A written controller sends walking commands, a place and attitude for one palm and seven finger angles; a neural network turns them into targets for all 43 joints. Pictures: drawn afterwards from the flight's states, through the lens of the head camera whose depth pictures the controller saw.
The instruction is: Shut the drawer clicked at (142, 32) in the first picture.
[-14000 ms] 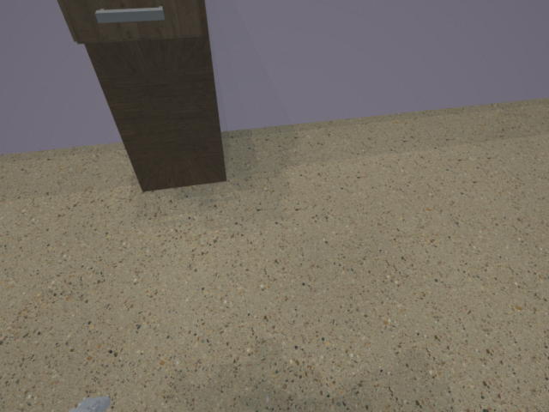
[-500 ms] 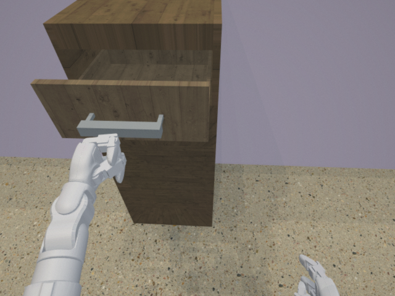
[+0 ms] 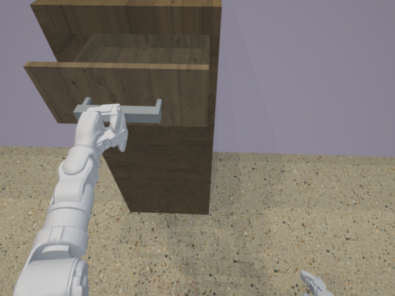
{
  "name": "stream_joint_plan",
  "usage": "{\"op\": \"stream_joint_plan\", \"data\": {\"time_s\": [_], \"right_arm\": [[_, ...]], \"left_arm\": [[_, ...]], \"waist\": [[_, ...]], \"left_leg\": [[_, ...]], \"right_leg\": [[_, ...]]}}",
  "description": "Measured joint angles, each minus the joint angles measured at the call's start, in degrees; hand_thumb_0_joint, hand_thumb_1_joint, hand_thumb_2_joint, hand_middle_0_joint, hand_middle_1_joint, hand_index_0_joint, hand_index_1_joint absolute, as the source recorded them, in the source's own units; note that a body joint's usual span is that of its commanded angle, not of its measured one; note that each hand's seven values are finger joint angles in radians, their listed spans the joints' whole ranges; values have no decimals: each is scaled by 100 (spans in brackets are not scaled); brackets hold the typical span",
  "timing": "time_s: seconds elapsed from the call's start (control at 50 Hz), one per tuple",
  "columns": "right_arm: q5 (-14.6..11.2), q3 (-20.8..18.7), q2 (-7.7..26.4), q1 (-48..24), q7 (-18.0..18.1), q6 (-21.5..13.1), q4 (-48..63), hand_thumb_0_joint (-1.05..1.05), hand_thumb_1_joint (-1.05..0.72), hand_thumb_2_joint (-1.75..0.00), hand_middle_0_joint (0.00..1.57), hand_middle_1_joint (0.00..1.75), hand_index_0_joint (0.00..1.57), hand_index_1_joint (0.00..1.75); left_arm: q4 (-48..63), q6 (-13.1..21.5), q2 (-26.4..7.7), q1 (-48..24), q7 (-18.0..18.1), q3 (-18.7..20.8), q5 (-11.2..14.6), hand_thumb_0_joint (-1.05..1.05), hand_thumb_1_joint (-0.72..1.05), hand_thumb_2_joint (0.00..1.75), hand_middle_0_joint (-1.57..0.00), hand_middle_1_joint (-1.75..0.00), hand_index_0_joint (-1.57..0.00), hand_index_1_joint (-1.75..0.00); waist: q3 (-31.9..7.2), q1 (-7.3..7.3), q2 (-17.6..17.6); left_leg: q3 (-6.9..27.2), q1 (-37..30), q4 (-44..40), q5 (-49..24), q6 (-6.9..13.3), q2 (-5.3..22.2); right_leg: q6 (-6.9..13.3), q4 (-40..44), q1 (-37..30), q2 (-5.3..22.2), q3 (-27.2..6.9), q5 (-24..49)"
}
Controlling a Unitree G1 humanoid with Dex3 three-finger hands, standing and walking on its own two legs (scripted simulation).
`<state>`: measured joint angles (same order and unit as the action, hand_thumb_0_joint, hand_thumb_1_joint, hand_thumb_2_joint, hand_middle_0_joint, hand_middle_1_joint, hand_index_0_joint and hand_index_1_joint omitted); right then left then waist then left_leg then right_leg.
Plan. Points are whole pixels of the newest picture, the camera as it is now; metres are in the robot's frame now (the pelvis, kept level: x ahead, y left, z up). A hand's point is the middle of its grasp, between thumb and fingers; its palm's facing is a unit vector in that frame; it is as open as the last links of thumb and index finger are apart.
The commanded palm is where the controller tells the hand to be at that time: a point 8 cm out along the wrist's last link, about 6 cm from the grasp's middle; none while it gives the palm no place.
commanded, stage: push the drawer shut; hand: left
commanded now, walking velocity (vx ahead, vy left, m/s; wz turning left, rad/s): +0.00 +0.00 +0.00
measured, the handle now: (121, 107) +0.47 +0.20 +0.13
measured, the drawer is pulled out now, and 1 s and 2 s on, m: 0.15 0.03 0.00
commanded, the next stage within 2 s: pull the fist back off the drawer in 1.48 s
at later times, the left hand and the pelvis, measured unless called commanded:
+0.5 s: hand (131, 111) +0.46 +0.17 +0.13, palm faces -0.01 -1.00 -0.02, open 2.9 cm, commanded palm +0.45 +0.22 +0.13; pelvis -0.01 +0.00 -0.01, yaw +0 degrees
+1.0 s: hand (137, 95) +0.51 +0.17 +0.14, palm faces -0.01 -1.00 -0.01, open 3.0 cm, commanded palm +0.51 +0.21 +0.13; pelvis +0.00 +0.01 -0.01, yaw -1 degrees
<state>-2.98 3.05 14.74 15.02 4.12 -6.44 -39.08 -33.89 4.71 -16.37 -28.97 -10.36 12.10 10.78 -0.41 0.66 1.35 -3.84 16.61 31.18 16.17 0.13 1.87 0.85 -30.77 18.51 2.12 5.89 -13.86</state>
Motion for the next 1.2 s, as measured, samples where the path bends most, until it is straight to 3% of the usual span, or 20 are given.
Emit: {"op": "stream_joint_plan", "data": {"time_s": [0.58, 1.2], "right_arm": [[131, -75, 90, 559, -146, 2, -168, 0, -90, -89, 20, 30, 20, 30], [342, -87, 133, 882, -281, 257, -127, 0, -90, -89, 20, 30, 20, 30]], "left_arm": [[-2912, 992, -676, -2200, -154, 522, -349, -4, 82, 93, -140, -160, -140, -160], [-4104, 1019, -1332, -3570, -19, 836, -766, -2, 84, 95, -140, -160, -140, -160]], "waist": [[-86, 458, -53], [-184, 887, -15]], "left_leg": [[-45, 1010, 506, 112, 52, 31], [14, 1794, 844, 289, 80, 85]], "right_leg": [[-24, -389, 986, -2, -71, -15], [-58, -530, 1668, -45, -36, -89]]}}
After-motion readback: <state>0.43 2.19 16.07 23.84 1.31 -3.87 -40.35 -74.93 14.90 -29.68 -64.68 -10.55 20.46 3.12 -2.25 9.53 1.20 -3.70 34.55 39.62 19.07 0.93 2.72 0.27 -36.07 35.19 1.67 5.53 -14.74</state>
